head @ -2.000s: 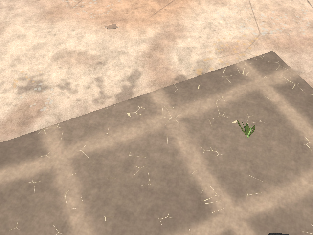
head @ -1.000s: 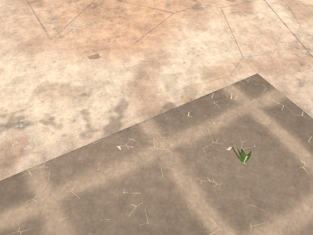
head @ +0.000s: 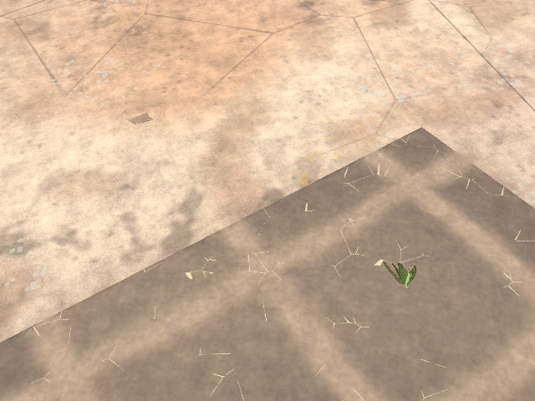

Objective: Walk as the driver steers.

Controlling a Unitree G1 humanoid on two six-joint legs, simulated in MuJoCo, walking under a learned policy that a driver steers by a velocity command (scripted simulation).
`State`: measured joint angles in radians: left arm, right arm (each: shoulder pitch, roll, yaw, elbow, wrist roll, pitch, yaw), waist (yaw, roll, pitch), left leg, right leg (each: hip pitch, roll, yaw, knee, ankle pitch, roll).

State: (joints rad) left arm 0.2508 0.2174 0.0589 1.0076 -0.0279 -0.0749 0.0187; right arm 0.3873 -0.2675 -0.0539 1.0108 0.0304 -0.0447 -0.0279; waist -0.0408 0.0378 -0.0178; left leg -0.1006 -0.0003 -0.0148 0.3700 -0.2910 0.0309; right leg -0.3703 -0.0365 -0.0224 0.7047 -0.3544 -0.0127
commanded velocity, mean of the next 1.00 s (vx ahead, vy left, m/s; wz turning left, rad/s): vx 0.46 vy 0.00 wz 0.00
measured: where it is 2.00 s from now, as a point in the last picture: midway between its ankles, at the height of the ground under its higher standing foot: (271, 214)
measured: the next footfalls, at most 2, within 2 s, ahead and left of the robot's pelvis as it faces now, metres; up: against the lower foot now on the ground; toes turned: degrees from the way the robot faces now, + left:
right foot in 0.06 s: +0.08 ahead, -0.14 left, +0.00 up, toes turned -1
left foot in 0.56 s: +0.44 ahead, +0.08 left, +0.00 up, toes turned +2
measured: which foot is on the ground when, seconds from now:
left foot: down 0.00-0.06, up 0.08-0.54, down 0.56-1.00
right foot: up 0.00-0.04, down 0.06-0.58, up 0.60-1.00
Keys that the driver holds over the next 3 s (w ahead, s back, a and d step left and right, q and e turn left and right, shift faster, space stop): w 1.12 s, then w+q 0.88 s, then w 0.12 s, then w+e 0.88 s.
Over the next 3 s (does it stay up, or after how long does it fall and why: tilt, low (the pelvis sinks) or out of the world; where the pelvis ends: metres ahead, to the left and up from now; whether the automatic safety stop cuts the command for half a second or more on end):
stays up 1.59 0.19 -0.05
